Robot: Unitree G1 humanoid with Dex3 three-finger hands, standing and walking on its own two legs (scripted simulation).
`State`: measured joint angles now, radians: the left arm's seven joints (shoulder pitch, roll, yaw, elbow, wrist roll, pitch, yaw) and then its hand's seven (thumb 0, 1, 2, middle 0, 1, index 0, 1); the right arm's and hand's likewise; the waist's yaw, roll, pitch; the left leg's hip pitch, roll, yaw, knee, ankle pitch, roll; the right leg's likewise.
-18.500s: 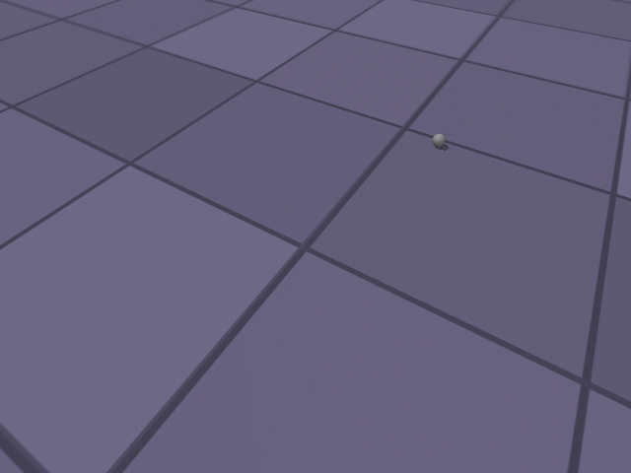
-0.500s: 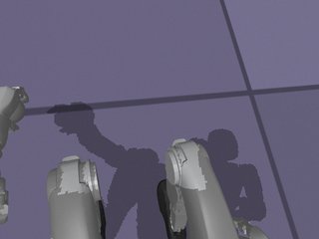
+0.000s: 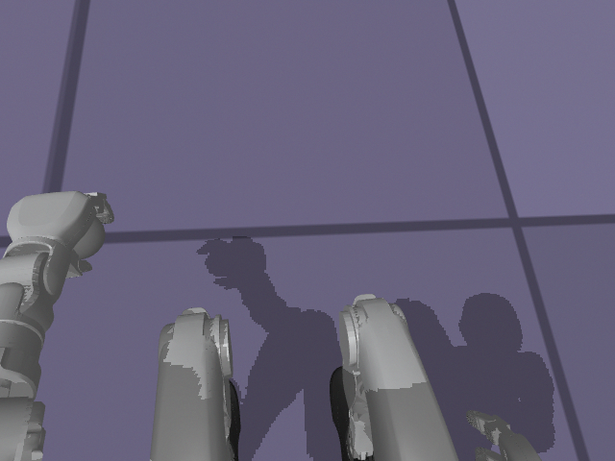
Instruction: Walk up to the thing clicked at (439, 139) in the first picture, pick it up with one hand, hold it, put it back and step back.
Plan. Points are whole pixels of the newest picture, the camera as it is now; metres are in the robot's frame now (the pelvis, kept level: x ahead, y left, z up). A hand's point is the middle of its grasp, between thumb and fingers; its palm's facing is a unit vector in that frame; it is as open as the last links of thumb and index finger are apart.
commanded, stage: lift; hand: left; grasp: from above
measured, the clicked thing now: (77, 235) +0.43 +0.30 -0.12
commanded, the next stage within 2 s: hold in 1.16 s
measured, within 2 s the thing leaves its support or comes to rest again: neither
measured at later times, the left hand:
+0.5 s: hand out of the picture +0.35 +0.28 +0.11, palm faces -0.41 -0.11 -0.90, open 8.6 cm
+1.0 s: hand out of the picture +0.36 +0.24 +0.22, palm faces -0.43 -0.10 -0.90, open 8.6 cm
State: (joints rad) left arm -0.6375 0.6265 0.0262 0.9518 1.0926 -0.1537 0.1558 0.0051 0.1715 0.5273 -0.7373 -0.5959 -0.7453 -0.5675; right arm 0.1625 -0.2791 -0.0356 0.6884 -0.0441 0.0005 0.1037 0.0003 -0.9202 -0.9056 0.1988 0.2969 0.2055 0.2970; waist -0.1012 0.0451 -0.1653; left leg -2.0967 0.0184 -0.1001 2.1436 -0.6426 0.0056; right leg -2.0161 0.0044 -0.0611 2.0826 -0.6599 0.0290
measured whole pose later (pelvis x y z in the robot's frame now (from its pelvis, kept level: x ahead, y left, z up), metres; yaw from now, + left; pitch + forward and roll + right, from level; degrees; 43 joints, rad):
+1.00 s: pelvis +0.05 +0.00 +0.30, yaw +4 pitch +12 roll -1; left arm -0.34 0.39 -0.19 0.85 0.99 0.03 0.16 0.01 0.17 0.56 -0.67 -0.73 -0.70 -0.68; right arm 0.25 -0.24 -0.04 0.74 0.03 -0.01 -0.04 0.00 -0.91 -0.91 0.20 0.30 0.21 0.30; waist -0.06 0.03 -0.10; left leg -0.79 0.04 0.00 0.99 -0.41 0.00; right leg -0.77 0.01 0.00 0.97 -0.41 0.01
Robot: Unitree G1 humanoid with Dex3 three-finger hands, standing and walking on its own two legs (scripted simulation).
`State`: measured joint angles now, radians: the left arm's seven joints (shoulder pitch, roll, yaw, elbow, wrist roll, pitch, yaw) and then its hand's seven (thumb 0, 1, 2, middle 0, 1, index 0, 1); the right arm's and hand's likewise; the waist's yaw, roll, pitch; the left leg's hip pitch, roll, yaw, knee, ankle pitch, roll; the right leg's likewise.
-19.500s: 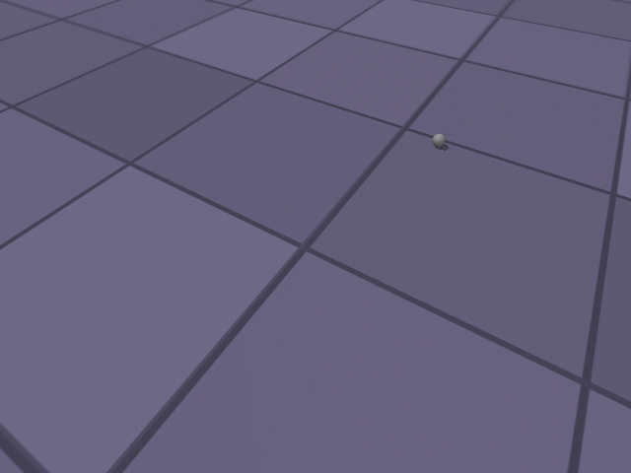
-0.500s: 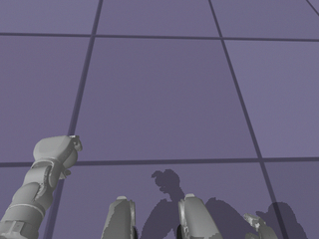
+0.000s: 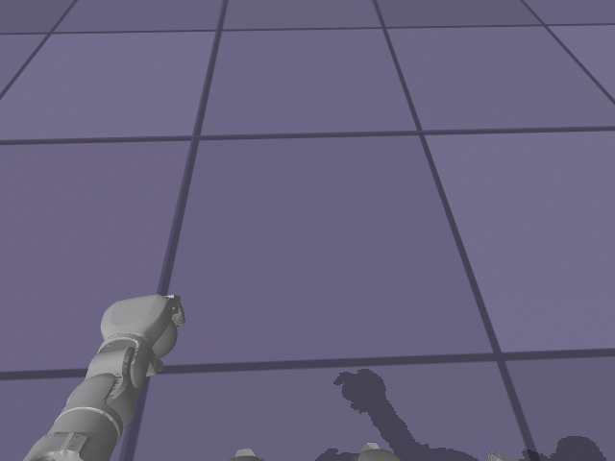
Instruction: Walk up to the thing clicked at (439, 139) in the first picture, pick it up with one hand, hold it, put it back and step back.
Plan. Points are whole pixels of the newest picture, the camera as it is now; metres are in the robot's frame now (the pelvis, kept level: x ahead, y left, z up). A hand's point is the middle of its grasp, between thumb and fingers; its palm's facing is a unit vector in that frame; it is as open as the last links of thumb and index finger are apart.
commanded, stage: lift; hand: left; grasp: from above
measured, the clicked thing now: (153, 336) +0.34 +0.23 -0.09
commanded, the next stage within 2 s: hold in 0.16 s
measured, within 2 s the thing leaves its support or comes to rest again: neither
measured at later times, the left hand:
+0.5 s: hand (142, 319) +0.34 +0.22 -0.02, palm faces -0.45 -0.06 -0.89, open 8.6 cm
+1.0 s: hand (133, 317) +0.33 +0.22 +0.00, palm faces -0.46 -0.05 -0.89, open 8.6 cm
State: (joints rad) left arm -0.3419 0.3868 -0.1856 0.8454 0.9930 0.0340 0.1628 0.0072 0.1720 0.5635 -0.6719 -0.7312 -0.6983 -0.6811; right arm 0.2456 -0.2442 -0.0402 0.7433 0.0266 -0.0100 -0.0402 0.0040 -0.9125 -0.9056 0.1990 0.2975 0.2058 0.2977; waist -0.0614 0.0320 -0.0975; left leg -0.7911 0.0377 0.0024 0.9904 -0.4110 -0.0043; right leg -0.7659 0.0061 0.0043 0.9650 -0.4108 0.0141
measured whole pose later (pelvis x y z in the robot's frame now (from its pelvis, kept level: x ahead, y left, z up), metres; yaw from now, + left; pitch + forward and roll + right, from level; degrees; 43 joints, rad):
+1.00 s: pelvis +0.03 +0.00 +0.05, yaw -1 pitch +3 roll +0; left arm -0.29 0.38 -0.23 0.74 0.99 0.02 0.02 0.00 0.14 0.64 -0.67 -0.75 -0.69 -0.71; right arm 0.23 -0.25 -0.05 0.70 0.05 0.05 -0.03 0.01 -0.90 -0.90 0.20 0.30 0.20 0.30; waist -0.01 0.04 -0.03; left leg -0.35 0.02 0.04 0.57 -0.28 0.00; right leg -0.34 -0.01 0.03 0.57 -0.28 0.02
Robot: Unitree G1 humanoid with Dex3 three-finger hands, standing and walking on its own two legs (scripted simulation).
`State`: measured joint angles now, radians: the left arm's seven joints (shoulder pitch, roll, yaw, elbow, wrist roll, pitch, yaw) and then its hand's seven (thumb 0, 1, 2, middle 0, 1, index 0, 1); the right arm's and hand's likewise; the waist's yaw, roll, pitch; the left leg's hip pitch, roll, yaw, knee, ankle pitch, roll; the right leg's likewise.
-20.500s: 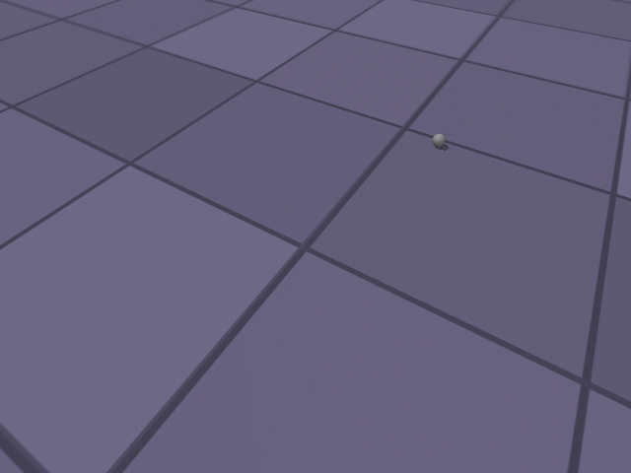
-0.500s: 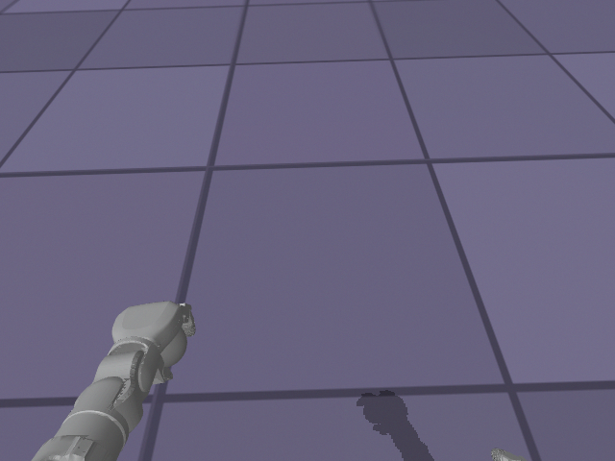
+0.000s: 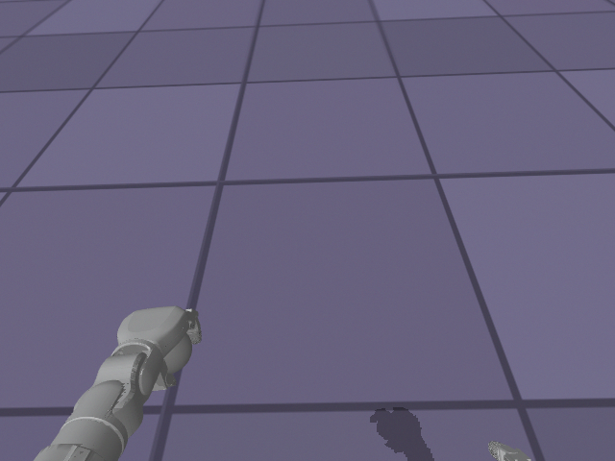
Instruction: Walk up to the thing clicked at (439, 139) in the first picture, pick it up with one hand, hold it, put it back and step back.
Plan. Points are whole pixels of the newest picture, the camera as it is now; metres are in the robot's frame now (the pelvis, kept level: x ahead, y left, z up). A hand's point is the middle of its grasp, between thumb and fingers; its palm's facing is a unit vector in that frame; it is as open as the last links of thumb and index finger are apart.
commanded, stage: hold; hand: left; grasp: from above
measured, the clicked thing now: (168, 349) +0.32 +0.22 -0.06
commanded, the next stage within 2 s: crouch in 1.16 s
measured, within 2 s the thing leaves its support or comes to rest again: neither
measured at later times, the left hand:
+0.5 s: hand (161, 368) +0.28 +0.21 -0.03, palm faces -0.44 -0.05 -0.90, open 8.7 cm
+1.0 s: hand (160, 366) +0.28 +0.22 -0.03, palm faces -0.44 -0.05 -0.90, open 8.7 cm
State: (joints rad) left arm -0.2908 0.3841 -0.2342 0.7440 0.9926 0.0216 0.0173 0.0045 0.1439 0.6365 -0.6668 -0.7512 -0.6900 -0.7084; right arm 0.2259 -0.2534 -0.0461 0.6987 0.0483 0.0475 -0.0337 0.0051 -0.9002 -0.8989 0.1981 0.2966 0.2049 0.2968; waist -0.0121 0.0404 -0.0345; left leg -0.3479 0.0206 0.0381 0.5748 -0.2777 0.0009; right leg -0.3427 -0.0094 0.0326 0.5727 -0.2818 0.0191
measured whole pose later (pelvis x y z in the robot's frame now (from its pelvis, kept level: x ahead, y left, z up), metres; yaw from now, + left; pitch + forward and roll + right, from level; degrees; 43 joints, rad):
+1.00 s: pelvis -0.01 -0.01 +0.01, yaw +0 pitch +0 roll +0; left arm -0.25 0.39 -0.23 0.64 0.98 0.01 -0.03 0.01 0.14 0.72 -0.60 -0.84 -0.64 -0.79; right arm 0.17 -0.25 -0.03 0.69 0.06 0.06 -0.05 0.01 -0.91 -0.90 0.20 0.30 0.20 0.30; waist 0.01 0.05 0.00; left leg -0.26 0.02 0.04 0.47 -0.21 0.00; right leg -0.26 -0.01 0.03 0.49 -0.23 0.01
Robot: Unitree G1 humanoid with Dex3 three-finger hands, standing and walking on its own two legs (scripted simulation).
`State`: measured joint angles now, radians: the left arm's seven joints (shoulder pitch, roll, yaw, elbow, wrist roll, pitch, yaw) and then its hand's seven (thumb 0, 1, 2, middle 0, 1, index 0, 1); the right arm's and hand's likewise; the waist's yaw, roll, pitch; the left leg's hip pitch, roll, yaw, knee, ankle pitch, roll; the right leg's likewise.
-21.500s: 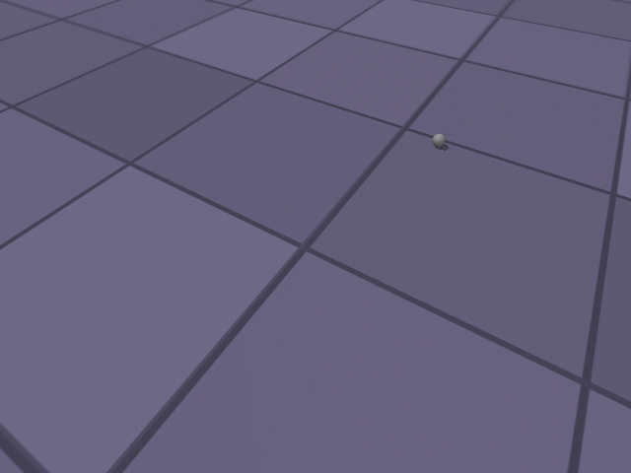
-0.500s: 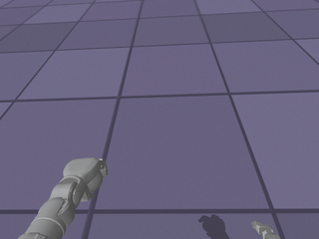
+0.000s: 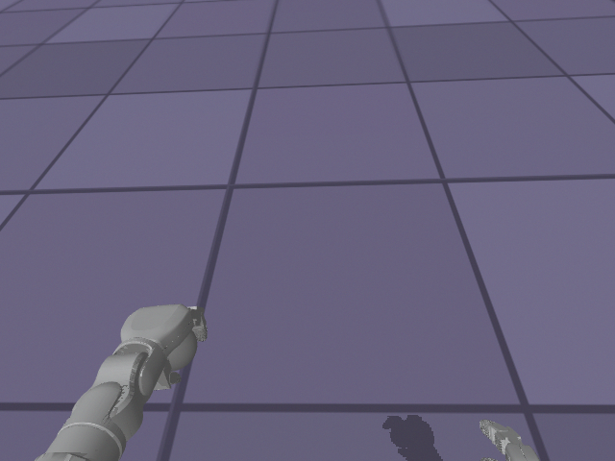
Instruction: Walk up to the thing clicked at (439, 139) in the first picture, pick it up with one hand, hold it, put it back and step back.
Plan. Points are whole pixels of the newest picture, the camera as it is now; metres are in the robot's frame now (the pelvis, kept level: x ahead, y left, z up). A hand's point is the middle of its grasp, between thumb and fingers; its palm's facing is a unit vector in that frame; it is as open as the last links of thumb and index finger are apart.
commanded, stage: hold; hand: left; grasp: from above
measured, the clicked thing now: (173, 346) +0.32 +0.22 -0.04
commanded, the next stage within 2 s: crouch in 0.16 s
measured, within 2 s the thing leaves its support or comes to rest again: neither
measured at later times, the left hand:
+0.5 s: hand (172, 365) +0.29 +0.22 -0.06, palm faces -0.46 -0.06 -0.88, open 8.7 cm
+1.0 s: hand (202, 389) +0.34 +0.24 -0.29, palm faces -0.42 +0.03 -0.91, open 8.6 cm
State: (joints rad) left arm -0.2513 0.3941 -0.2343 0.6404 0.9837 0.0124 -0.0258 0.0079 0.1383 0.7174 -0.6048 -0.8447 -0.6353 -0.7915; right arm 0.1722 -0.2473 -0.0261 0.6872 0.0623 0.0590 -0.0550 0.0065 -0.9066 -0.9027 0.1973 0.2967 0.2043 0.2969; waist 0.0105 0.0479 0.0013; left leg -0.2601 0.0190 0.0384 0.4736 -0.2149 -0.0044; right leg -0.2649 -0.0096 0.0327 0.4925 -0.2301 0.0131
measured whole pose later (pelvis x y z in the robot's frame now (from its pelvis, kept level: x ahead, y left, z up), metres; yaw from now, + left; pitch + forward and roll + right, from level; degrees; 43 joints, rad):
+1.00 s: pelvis -0.04 +0.01 -0.17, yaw +0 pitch +28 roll -2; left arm -0.61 0.42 -0.10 1.17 1.16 -0.05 0.38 0.01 0.17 0.60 -0.61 -0.83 -0.66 -0.77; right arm 0.23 -0.26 -0.09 0.74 -0.03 0.00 -0.02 0.00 -0.90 -0.90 0.20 0.30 0.20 0.30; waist -0.11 0.04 -0.18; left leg -1.41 0.03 -0.02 1.47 -0.55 0.01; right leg -1.37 0.00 0.00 1.43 -0.55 0.03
